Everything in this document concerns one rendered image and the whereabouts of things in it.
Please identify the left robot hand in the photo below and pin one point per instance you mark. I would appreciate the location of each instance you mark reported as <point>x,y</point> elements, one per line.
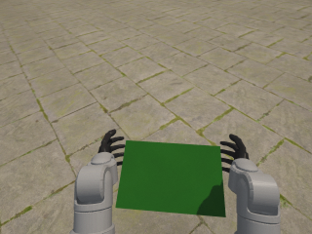
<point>105,145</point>

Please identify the carton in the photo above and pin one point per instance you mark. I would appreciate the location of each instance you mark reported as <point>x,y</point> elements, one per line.
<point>173,178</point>

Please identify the right robot hand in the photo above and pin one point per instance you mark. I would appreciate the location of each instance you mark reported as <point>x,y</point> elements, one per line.
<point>239,148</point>

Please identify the robot left forearm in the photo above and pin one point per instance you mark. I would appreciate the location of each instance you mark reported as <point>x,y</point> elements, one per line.
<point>93,196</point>

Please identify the robot right forearm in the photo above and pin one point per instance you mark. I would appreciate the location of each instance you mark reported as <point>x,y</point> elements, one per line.
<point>257,199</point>

